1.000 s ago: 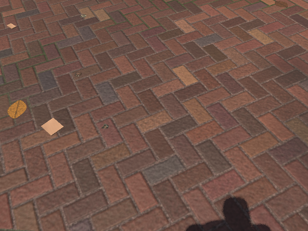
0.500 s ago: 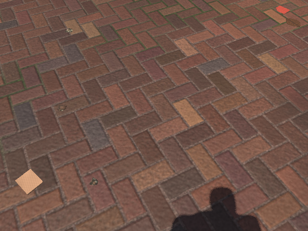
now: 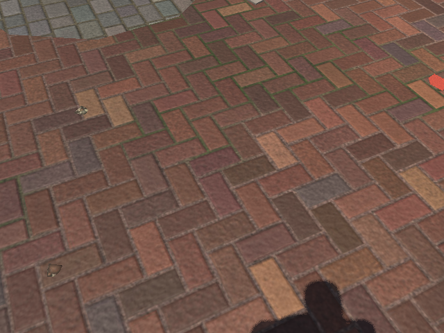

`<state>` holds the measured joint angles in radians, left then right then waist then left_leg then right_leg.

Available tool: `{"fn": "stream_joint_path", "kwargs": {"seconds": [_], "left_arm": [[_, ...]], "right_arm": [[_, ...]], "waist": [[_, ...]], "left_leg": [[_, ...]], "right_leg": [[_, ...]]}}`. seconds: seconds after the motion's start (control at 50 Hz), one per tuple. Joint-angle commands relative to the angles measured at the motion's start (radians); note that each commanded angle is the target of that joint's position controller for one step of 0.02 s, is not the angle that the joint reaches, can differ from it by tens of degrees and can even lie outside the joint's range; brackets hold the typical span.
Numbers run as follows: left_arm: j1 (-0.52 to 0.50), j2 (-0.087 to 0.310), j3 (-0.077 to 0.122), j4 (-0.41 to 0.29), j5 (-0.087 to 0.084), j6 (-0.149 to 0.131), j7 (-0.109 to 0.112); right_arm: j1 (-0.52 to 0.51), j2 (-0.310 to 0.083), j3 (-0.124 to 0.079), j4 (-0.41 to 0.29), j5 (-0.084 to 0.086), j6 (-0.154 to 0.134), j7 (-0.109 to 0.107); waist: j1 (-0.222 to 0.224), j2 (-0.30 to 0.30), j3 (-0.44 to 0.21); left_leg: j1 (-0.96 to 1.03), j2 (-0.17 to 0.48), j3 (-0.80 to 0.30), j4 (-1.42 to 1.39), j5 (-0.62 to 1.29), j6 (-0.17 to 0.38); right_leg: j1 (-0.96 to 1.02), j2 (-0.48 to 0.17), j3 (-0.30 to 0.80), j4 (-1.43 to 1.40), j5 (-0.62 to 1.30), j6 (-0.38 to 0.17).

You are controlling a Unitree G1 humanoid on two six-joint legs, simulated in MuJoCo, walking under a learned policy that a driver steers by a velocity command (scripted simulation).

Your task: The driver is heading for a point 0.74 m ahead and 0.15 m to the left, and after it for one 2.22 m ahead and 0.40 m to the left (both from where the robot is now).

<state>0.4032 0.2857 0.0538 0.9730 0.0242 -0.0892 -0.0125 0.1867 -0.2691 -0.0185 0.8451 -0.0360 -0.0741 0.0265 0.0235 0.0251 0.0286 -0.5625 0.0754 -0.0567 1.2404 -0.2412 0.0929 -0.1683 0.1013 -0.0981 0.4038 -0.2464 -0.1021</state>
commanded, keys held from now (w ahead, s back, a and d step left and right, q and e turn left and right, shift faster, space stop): w+shift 0.02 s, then w+q+shift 0.56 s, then w+shift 0.02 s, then w+e+shift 0.40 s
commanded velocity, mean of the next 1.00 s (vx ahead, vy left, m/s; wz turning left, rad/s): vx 1.00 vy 0.00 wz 0.31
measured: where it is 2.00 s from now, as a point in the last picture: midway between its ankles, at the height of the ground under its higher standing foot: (161, 90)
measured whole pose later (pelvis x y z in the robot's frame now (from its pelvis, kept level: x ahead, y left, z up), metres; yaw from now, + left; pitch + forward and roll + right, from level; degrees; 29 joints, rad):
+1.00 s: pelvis +0.98 +0.21 +0.00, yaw +18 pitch +2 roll -2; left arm 0.59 0.29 0.07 0.94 0.00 -0.07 -0.01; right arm -0.05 -0.26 0.02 0.62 -0.05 -0.09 0.05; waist 0.12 0.01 0.01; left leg -0.64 0.06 -0.08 0.70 -0.11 -0.01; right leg -0.01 0.10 0.14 0.29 -0.30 -0.05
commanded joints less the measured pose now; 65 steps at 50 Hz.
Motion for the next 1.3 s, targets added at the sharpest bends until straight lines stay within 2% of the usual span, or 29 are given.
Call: {"fn": "stream_joint_path", "kwargs": {"seconds": [0.02,0.08,0.16,0.2,0.24,0.26,0.28,0.3,0.32,0.36,0.44,0.5,0.56,0.64,0.7,0.72,0.74,0.76,0.8,0.86,0.92,0.98,1.06,1.08,1.1,1.12,1.14,1.18,1.3], "left_arm": [[-0.004,0.071,0.006,-0.037,-0.016,-0.041,-0.006],[0.025,0.059,0.002,-0.033,-0.02,-0.058,-0.014],[0.089,0.104,0.002,-0.009,-0.02,-0.066,0.007],[0.087,0.152,0.009,-0.022,-0.006,-0.049,0.031],[0.058,0.185,0.02,-0.03,0.023,-0.007,0.054],[0.004,0.2,0.026,-0.051,0.031,0.008,0.061],[-0.016,0.164,0.021,-0.065,0.041,0.003,0.053],[0.066,0.027,-0.012,-0.156,-0.007,-0.019,0.017],[-0.059,0.095,-0.015,-0.199,-0.009,-0.043,0.023],[-0.17,0.096,-0.022,-0.231,0.003,-0.063,0.021],[-0.197,0.049,-0.041,-0.277,0.058,0.01,0.004],[-0.425,0.033,-0.061,-0.383,0.041,0.013,-0.011],[-0.499,0.029,-0.068,-0.409,0.019,0.007,-0.015],[-0.465,0.067,-0.055,-0.413,0.019,-0.002,-0.002],[0.029,0.205,0.014,-0.273,0.005,-0.001,0.041],[0.19,0.278,0.038,-0.239,0.027,0.001,0.053],[0.134,0.32,0.055,-0.209,0.021,0.004,0.027],[0.003,0.203,0.045,-0.239,0.006,0.009,0.011],[-0.036,0.099,0.025,-0.213,-0.001,0.007,-0.002],[0.04,0.09,0.017,-0.133,-0.011,-0.005,0.01],[-0.025,0.132,0.033,-0.159,-0.011,-0.011,0.019],[-0.009,0.185,0.058,-0.17,-0.027,-0.015,-0.004],[0.057,0.221,0.072,-0.156,-0.032,-0.004,-0.007],[0.048,0.217,0.072,-0.16,-0.034,-0.006,-0.009],[0.027,0.115,0.045,-0.191,-0.032,-0.014,-0.007],[0.112,0.021,0.017,-0.25,-0.07,-0.007,0.0],[0.052,0.073,0.017,-0.237,-0.041,0.014,0.009],[-0.078,0.086,0.024,-0.236,-0.013,0.036,-0.01],[-0.26,0.021,0.002,-0.358,0.008,0.09,-0.059]], "right_arm": [[-0.069,-0.014,0.016,-0.099,-0.013,0.013,0.021],[-0.196,-0.024,0.027,-0.124,0.013,0.003,0.036],[-0.259,-0.039,0.026,-0.135,0.023,-0.004,0.04],[-0.188,-0.069,0.016,-0.11,0.012,-0.002,0.032],[0.064,-0.127,-0.011,-0.041,0.008,-0.003,0.02],[0.285,-0.166,-0.037,0.027,0.011,0.001,0.01],[0.385,-0.217,-0.067,0.051,0.008,0.014,-0.006],[0.291,-0.334,-0.103,0.027,-0.013,0.034,-0.012],[0.273,-0.296,-0.11,0.012,0.008,0.04,-0.014],[0.217,-0.187,-0.092,0.038,0.018,0.034,-0.02],[0.174,-0.143,-0.069,0.029,0.04,-0.005,-0.031],[0.2,-0.17,-0.08,0.016,0.035,-0.022,-0.026],[0.289,-0.18,-0.091,0.032,0.046,-0.021,-0.011],[0.331,-0.193,-0.091,0.057,0.046,-0.025,-0.029],[0.214,-0.248,-0.102,0.038,-0.005,-0.027,-0.035],[0.211,-0.126,-0.075,0.0,0.001,-0.034,-0.037],[0.363,-0.062,-0.05,-0.024,0.054,-0.042,-0.022],[0.259,-0.113,-0.044,-0.016,0.017,-0.036,-0.033],[0.036,-0.124,-0.036,-0.08,-0.02,-0.039,-0.019],[-0.038,-0.063,-0.008,-0.172,-0.052,-0.019,-0.001],[-0.164,-0.063,0.02,-0.259,-0.031,-0.017,0.021],[-0.201,-0.068,0.027,-0.258,0.002,-0.015,0.033],[-0.058,-0.15,-0.015,-0.212,-0.01,-0.021,-0.011],[0.087,-0.184,-0.033,-0.184,-0.019,-0.028,-0.028],[0.289,-0.267,-0.061,-0.172,-0.041,-0.029,-0.052],[0.264,-0.329,-0.074,-0.174,-0.048,-0.017,-0.055],[0.173,-0.253,-0.073,-0.179,-0.031,-0.008,-0.055],[0.102,-0.118,-0.042,-0.164,-0.021,-0.018,-0.043],[0.142,-0.06,-0.03,-0.061,0.017,-0.06,-0.026]], "waist": [[-0.051,-0.073,0.11],[-0.013,-0.013,0.149],[0.003,-0.053,0.114],[-0.038,-0.121,0.025],[-0.166,-0.164,-0.107],[-0.269,-0.158,-0.201],[-0.275,-0.091,-0.23],[-0.109,0.314,-0.301],[-0.157,0.094,-0.338],[-0.082,-0.123,-0.09],[0.027,-0.091,0.02],[-0.024,-0.049,0.111],[-0.105,-0.018,0.058],[-0.106,0.015,-0.025],[0.17,0.063,-0.241],[0.192,-0.121,-0.345],[0.062,-0.464,-0.44],[0.054,-0.242,-0.269],[0.045,0.009,-0.086],[-0.031,-0.053,0.013],[-0.06,-0.074,0.07],[-0.033,-0.076,0.042],[-0.091,-0.022,-0.094],[-0.166,-0.013,-0.184],[-0.239,0.099,-0.324],[-0.144,0.328,-0.436],[-0.121,0.201,-0.288],[-0.105,0.025,-0.067],[-0.015,0.072,0.037]], "left_leg": [[-0.133,0.068,0.042,-0.166,0.113,-0.03],[-0.051,0.017,0.127,-0.456,0.332,-0.017],[0.02,-0.065,0.193,-0.646,0.476,0.046],[0.075,-0.144,0.236,-0.633,0.352,0.066],[0.314,-0.211,0.237,-0.635,0.227,0.102],[0.525,-0.2,0.192,-0.678,0.19,0.133],[0.721,-0.104,0.029,-0.625,0.007,0.164],[1.061,0.182,-0.595,-0.743,-0.028,0.405],[1.067,0.188,-0.774,-0.922,-0.108,0.403],[0.735,0.121,-0.566,-1.002,-0.013,0.291],[0.353,-0.018,-0.373,-1.045,0.125,0.26],[0.177,-0.079,-0.324,-1.107,0.264,0.231],[0.272,-0.1,-0.304,-1.085,0.527,0.151],[0.532,-0.047,-0.275,-0.958,0.875,0.096],[0.474,-0.049,-0.193,-0.372,0.979,0.045],[0.24,-0.153,-0.112,0.07,0.435,0.02],[-0.056,-0.293,-0.111,0.29,-0.22,-0.019],[-0.194,-0.159,-0.098,0.282,-0.143,0.011],[-0.182,-0.082,-0.072,0.135,-0.071,-0.006],[-0.171,-0.03,-0.057,-0.032,-0.146,-0.057],[-0.003,-0.003,0.0,-0.384,-0.003,-0.105],[0.346,-0.069,0.077,-0.569,0.252,-0.117],[0.514,-0.108,0.072,-0.719,0.123,-0.088],[0.712,-0.047,0.032,-0.697,0.065,-0.072],[0.912,0.214,-0.245,-0.746,-0.3,-0.033],[0.991,0.443,-0.765,-0.964,-0.559,0.057],[0.865,0.402,-0.772,-1.004,-0.646,0.086],[0.644,0.293,-0.408,-0.991,-0.266,0.052],[0.525,0.203,0.04,-1.068,0.313,-0.01]], "right_leg": [[-0.092,-0.245,0.256,-0.348,0.041,-0.117],[-0.084,-0.182,0.056,-0.395,0.365,-0.051],[0.174,-0.245,-0.048,-0.42,0.771,0.014],[0.323,-0.276,-0.091,-0.231,1.221,0.049],[0.342,-0.303,-0.1,0.155,1.382,0.061],[0.261,-0.298,-0.099,0.455,1.297,0.054],[0.028,-0.224,-0.082,0.805,0.739,0.046],[-0.526,-0.025,0.015,1.243,-0.248,0.13],[-0.663,-0.061,0.179,1.257,-0.163,0.093],[-0.612,-0.157,0.186,1.027,-0.052,0.069],[-0.469,-0.219,0.158,0.797,-0.133,0.142],[-0.397,-0.205,0.086,0.477,0.09,0.174],[-0.296,-0.138,0.05,0.276,0.355,0.146],[-0.173,-0.081,0.031,0.096,0.378,0.078],[0.27,-0.116,0.066,0.144,0.133,0.002],[0.483,-0.316,0.368,0.177,-0.099,-0.079],[0.63,-0.502,1.003,-0.058,-0.141,-0.248],[0.529,-0.44,0.967,-0.091,-0.285,-0.246],[0.261,-0.347,0.719,-0.113,-0.13,-0.199],[0.061,-0.269,0.613,-0.165,0.019,-0.189],[-0.198,-0.212,0.497,-0.274,0.051,-0.17],[-0.337,-0.183,0.437,-0.343,0.178,-0.119],[-0.096,-0.152,0.399,0.052,0.54,-0.042],[-0.195,-0.109,0.367,0.302,0.503,-0.018],[-0.34,-0.056,0.3,0.642,0.148,-0.005],[-0.545,-0.008,0.208,0.919,-0.237,0.008],[-0.665,-0.095,0.181,1.003,-0.142,-0.006],[-0.66,-0.165,0.168,0.928,-0.048,0.001],[-0.696,-0.224,0.127,0.814,0.06,0.018]]}}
